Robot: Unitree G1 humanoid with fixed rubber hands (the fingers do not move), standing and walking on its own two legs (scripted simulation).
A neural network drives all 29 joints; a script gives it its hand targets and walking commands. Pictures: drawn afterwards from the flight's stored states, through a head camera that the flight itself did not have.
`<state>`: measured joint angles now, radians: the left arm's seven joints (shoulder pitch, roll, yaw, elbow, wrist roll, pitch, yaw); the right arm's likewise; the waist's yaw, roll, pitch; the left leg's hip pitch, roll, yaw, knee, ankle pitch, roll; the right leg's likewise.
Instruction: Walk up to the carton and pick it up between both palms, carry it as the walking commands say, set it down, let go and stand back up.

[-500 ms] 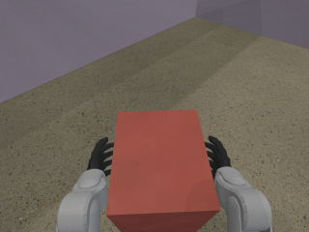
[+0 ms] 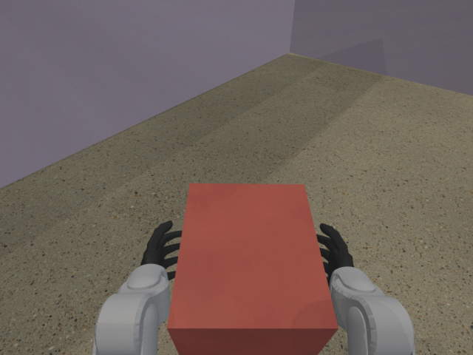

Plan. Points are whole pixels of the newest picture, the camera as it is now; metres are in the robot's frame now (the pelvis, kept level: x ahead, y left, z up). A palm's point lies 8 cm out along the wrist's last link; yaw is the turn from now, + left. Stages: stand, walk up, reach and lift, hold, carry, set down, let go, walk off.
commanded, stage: carry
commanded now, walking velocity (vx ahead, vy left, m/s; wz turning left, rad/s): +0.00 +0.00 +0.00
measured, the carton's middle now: (245, 291) +0.24 -0.01 +0.03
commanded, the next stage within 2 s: none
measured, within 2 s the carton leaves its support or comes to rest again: neither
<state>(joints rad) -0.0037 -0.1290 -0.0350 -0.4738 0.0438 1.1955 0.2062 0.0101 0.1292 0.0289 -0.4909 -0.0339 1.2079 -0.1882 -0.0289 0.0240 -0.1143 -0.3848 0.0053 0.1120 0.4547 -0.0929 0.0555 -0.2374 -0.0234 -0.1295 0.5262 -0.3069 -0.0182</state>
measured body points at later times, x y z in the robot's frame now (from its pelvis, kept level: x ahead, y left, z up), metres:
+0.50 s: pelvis -0.01 -0.01 +0.00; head -0.04 +0.00 +0.45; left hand +0.24 +0.13 +0.09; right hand +0.24 -0.15 +0.09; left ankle +0.09 +0.08 -0.73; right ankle -0.02 -0.10 -0.73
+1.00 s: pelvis +0.01 -0.02 +0.00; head -0.01 -0.02 +0.45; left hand +0.27 +0.11 +0.09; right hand +0.27 -0.16 +0.08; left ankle +0.09 +0.08 -0.73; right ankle -0.02 -0.10 -0.73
